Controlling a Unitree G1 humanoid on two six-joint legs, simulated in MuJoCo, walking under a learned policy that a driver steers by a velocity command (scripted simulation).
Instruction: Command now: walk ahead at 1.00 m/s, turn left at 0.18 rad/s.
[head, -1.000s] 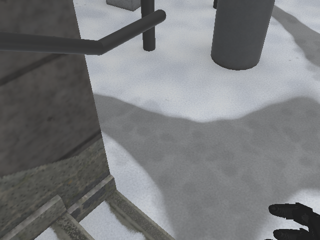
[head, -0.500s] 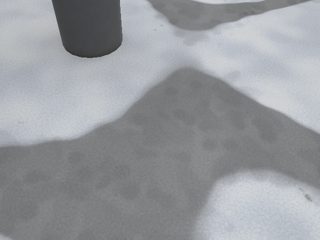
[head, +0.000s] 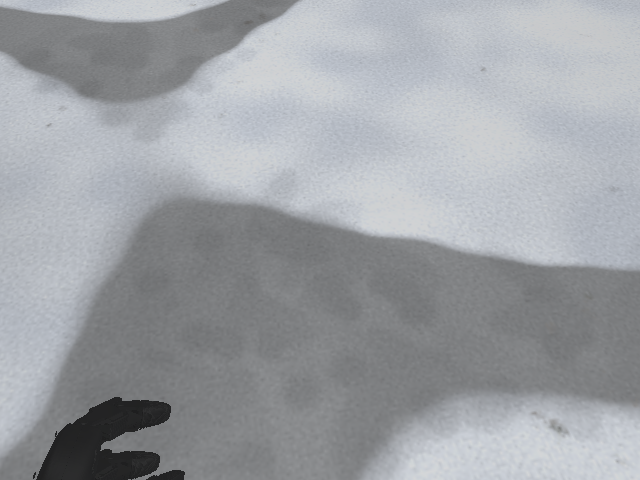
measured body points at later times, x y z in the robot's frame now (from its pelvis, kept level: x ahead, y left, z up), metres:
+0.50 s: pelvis +0.45 +0.06 -0.02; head +0.48 +0.08 +0.43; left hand +0.30 +0.29 -0.15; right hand +0.76 -0.09 -0.08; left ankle +0.62 +0.18 -0.69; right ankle +0.25 -0.11 -0.71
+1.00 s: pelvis +0.85 +0.24 +0.00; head +0.88 +0.27 +0.44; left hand +0.84 +0.54 -0.10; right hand +1.05 +0.02 -0.13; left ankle +0.65 +0.17 -0.66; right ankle +1.01 +0.30 -0.72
